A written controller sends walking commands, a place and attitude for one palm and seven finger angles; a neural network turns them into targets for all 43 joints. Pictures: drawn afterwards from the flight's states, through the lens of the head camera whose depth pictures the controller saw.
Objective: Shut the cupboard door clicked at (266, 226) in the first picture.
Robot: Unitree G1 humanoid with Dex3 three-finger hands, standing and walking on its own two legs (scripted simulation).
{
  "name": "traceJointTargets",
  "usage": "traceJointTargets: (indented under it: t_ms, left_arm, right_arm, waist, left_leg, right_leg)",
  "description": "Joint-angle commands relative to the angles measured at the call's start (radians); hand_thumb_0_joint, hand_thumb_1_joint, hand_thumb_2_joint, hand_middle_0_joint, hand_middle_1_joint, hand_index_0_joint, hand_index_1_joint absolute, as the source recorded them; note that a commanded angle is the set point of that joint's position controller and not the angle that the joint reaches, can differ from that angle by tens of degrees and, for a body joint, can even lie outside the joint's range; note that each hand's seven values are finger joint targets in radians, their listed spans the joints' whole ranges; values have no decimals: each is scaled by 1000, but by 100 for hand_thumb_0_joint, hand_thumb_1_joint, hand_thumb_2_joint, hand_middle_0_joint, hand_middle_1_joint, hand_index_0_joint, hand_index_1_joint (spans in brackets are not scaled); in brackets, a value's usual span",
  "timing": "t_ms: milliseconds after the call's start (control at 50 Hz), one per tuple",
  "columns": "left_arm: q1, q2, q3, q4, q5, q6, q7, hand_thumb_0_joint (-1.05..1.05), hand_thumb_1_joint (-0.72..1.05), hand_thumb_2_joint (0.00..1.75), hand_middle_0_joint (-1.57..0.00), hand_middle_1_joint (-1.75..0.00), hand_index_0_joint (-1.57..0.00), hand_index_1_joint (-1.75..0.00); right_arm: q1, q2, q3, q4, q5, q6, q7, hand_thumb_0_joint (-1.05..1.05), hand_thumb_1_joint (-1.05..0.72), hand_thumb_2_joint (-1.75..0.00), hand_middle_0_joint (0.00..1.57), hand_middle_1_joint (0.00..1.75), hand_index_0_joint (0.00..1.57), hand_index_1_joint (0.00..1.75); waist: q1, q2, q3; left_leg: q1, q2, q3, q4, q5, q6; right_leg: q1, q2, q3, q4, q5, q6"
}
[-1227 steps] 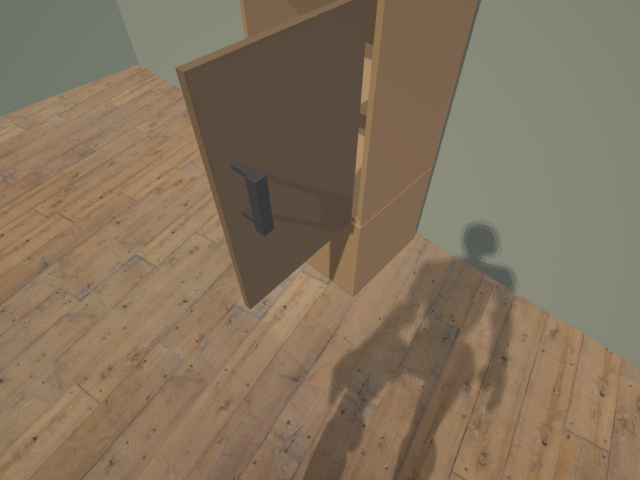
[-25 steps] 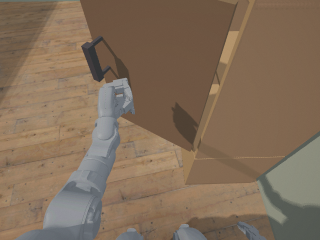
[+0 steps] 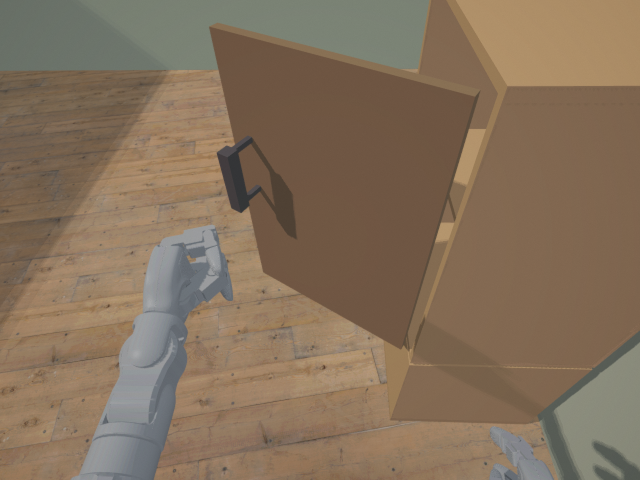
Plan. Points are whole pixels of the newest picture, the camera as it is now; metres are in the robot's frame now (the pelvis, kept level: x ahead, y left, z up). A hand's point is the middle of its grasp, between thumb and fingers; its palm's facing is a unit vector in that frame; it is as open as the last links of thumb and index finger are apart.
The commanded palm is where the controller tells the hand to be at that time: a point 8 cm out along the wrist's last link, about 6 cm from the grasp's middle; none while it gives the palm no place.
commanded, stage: draw the hand back to the body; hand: left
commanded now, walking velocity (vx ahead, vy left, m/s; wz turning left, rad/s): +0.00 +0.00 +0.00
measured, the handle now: (242, 174) +0.61 +0.17 +0.04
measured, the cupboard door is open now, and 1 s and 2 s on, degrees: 58 58 58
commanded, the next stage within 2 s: step back with the hand held close in 1.08 s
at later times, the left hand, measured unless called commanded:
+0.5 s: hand (75, 320) +0.24 +0.24 +0.16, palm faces +0.30 -0.89 -0.34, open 4.5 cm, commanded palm +0.19 +0.29 +0.18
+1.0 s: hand out of the picture +0.19 +0.28 +0.18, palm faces +0.46 -0.80 -0.38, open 7.3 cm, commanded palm +0.14 +0.32 +0.20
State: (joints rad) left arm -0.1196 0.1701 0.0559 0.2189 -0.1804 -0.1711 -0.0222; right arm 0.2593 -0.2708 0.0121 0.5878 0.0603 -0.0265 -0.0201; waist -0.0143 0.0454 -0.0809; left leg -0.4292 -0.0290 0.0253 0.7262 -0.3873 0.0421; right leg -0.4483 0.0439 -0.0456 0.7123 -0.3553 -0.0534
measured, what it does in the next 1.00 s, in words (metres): stands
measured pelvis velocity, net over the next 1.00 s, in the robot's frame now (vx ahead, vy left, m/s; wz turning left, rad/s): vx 0.00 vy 0.02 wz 0.02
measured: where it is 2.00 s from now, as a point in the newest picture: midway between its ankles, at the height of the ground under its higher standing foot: outside the picture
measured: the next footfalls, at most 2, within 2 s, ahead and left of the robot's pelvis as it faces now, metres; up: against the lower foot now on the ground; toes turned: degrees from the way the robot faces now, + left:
none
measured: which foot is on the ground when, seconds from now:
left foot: down 0.00-1.00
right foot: down 0.00-1.00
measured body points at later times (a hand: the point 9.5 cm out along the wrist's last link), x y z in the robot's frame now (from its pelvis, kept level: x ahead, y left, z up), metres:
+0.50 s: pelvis +0.02 +0.02 +0.03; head +0.00 +0.00 +0.48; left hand +0.21 +0.29 +0.18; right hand +0.21 -0.17 -0.07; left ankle -0.01 +0.09 -0.72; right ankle +0.01 -0.08 -0.72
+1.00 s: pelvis +0.00 +0.02 +0.03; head -0.02 +0.00 +0.47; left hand +0.16 +0.32 +0.21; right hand +0.20 -0.20 -0.06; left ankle -0.01 +0.09 -0.72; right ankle +0.01 -0.08 -0.72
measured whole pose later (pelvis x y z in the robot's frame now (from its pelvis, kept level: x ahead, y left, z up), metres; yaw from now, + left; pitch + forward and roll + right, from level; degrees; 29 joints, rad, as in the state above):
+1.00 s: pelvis +0.00 +0.02 +0.03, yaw +1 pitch -4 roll -1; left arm 0.45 0.35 0.32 -0.39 -0.08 -0.03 0.10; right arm 0.20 -0.24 0.03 0.63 0.03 -0.09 -0.06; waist 0.06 0.07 -0.01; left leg -0.10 -0.06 0.01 0.44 -0.27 0.07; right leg -0.10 0.02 -0.05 0.41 -0.23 -0.02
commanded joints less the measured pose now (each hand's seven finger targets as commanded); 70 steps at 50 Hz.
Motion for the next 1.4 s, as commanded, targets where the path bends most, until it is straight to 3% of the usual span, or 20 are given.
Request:
traceJointTargets:
  t_ms: [0, 20, 100, 140, 360, 540, 620, 640, 680, 760, 860, 1000, 1100, 1140, 1180, 1200, 1220, 1240, 1280, 1380]
  left_arm:
    - [-176, 232, 25, -412, 71, 3, 19, 0, 90, 90, -113, -132, -113, -132]
    - [-129, 199, 19, -439, 74, 25, 38, 0, 90, 90, -111, -129, -111, -129]
    - [-52, 205, 21, -513, 102, 82, 75, 0, 90, 90, -100, -117, -100, -117]
    - [6, 212, 28, -533, 106, 103, 82, 0, 90, 90, -94, -111, -94, -111]
    - [245, 275, 152, -738, 114, 139, 111, 0, 90, 90, -64, -78, -64, -78]
    - [423, 375, 327, -805, 106, 121, 128, 0, 90, 90, -39, -51, -39, -51]
    - [471, 402, 386, -853, 101, 101, 135, 0, 90, 90, -28, -39, -28, -39]
    - [495, 419, 412, -839, 101, 99, 137, 0, 90, 90, -25, -36, -25, -36]
    - [518, 420, 432, -845, 96, 91, 139, 0, 90, 90, -20, -30, -20, -30]
    - [479, 359, 366, -796, 103, 87, 139, 0, 90, 90, -20, -30, -20, -30]
    - [457, 382, 380, -817, 105, 75, 145, 0, 90, 90, -20, -30, -20, -30]
    - [462, 402, 409, -837, 103, 69, 148, 0, 90, 90, -20, -30, -20, -30]
    - [483, 385, 401, -813, 99, 74, 140, 0, 90, 90, -20, -30, -20, -30]
    - [504, 392, 411, -788, 97, 79, 139, 0, 90, 90, -20, -30, -20, -30]
    - [498, 380, 397, -799, 96, 77, 136, 0, 90, 90, -20, -30, -20, -30]
    - [388, 491, 509, -873, 97, 28, 146, 0, 90, 90, -20, -30, -20, -30]
    - [488, 421, 457, -791, 92, 14, 143, 0, 90, 90, -20, -30, -20, -30]
    - [511, 430, 466, -793, 95, 1, 145, 0, 90, 90, -20, -30, -20, -30]
    - [554, 390, 421, -783, 97, -15, 144, 0, 90, 90, -20, -30, -20, -30]
    - [603, 435, 462, -817, 98, -33, 158, 0, 90, 90, -20, -30, -20, -30]
  right_arm:
    - [-135, -59, -24, -173, 1, -42, -34, 0, -90, -90, 20, 30, 20, 30]
    - [-145, -53, -17, -183, -2, -34, -43, 0, -90, -90, 20, 30, 20, 30]
    - [-165, -46, 1, -170, -11, -16, -58, 0, -90, -90, 20, 30, 20, 30]
    - [-170, -51, 5, -167, -16, -14, -61, 0, -90, -90, 20, 30, 20, 30]
    - [-195, -48, 12, -166, -36, -22, -46, 0, -90, -90, 20, 30, 20, 30]
    - [-206, -58, -7, -147, -35, -52, -44, 0, -90, -90, 20, 30, 20, 30]
    - [-201, -56, -13, -142, -29, -76, -43, 0, -90, -90, 20, 30, 20, 30]
    - [-201, -61, -16, -135, -29, -81, -43, 0, -90, -90, 20, 30, 20, 30]
    - [-203, -59, -20, -138, -23, -87, -45, 0, -90, -90, 20, 30, 20, 30]
    - [-192, -73, -25, -124, -27, -103, -47, 0, -90, -90, 20, 30, 20, 30]
    - [-198, -71, -24, -122, -28, -116, -53, 0, -90, -90, 20, 30, 20, 30]
    - [-202, -57, -16, -119, -31, -126, -54, 0, -90, -90, 20, 30, 20, 30]
    - [-199, -59, -19, -121, -33, -122, -49, 0, -90, -90, 20, 30, 20, 30]
    - [-199, -63, -24, -118, -33, -119, -50, 0, -90, -90, 20, 30, 20, 30]
    - [-201, -59, -22, -122, -32, -114, -48, 0, -90, -90, 20, 30, 20, 30]
    - [-195, -94, -37, -158, -28, -90, -48, 0, -90, -90, 20, 30, 20, 30]
    - [-186, -80, -38, -134, -32, -77, -53, 0, -90, -90, 20, 30, 20, 30]
    - [-183, -82, -42, -135, -36, -67, -52, 0, -90, -90, 20, 30, 20, 30]
    - [-180, -83, -48, -131, -36, -46, -50, 0, -90, -90, 20, 30, 20, 30]
    - [-183, -92, -64, -151, -34, -10, -66, 0, -90, -90, 20, 30, 20, 30]
  waist:
    - [24, -82, -206]
    - [19, -65, -170]
    - [18, -2, -85]
    - [21, -17, -57]
    - [46, 24, -61]
    - [72, -5, -26]
    - [78, 61, -21]
    - [82, 35, -6]
    - [81, 35, 16]
    - [62, 5, 80]
    - [70, 8, 46]
    - [79, 73, 49]
    - [77, 39, 50]
    - [79, -9, 55]
    - [75, -5, 46]
    - [34, 16, 68]
    - [28, -16, 40]
    - [30, -29, 36]
    - [19, -26, -4]
    - [20, -26, -72]
  left_leg:
    - [114, 17, -38, -163, 242, 4]
    - [131, 20, -35, -179, 255, 6]
    - [224, 31, -54, -245, 319, 0]
    - [254, 37, -61, -272, 333, -1]
    - [350, 56, -84, -350, 514, -26]
    - [316, 61, -90, -369, 464, -35]
    - [312, 63, -92, -368, 474, -44]
    - [295, 63, -94, -372, 455, -45]
    - [284, 62, -86, -376, 410, -40]
    - [268, 61, -94, -396, 303, -30]
    - [268, 52, -91, -399, 254, -18]
    - [262, 44, -79, -395, 272, -20]
    - [266, 46, -71, -390, 301, -19]
    - [262, 46, -64, -384, 318, -15]
    - [274, 45, -59, -379, 313, -11]
    - [181, 66, -98, -340, 214, 18]
    - [206, 60, -101, -305, 206, 18]
    - [203, 57, -99, -282, 221, 14]
    - [202, 63, -99, -260, 234, 9]
    - [180, 96, -112, -278, 397, 9]
  right_leg:
    - [252, -77, 101, -177, 300, 49]
    - [258, -79, 96, -196, 317, 53]
    - [267, -63, 59, -238, 329, 34]
    - [278, -56, 52, -269, 320, 32]
    - [389, -57, 30, -323, 385, 27]
    - [402, -50, 23, -341, 333, 30]
    - [398, -51, 23, -333, 328, 30]
    - [399, -45, 22, -340, 315, 28]
    - [386, -46, 26, -342, 293, 29]
    - [337, -49, 26, -352, 226, 32]
    - [359, -52, 33, -352, 200, 31]
    - [376, -50, 41, -359, 220, 24]
    - [375, -49, 40, -362, 239, 27]
    - [375, -48, 43, -369, 254, 28]
    - [367, -52, 44, -368, 249, 32]
    - [321, -116, 162, -397, 264, 26]
    - [288, -155, 182, -409, 240, 14]
    - [271, -172, 194, -417, 255, 8]
    - [254, -195, 193, -389, 253, -2]
    - [288, -164, 138, -263, 428, 18]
